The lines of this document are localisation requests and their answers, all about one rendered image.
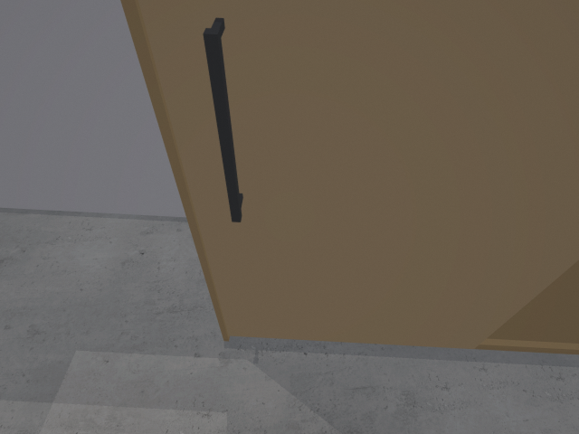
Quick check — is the handle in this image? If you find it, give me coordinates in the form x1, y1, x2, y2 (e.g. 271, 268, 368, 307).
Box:
203, 18, 243, 222

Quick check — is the wardrobe door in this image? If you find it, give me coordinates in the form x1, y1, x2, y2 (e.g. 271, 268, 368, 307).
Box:
138, 0, 579, 349
487, 260, 579, 344

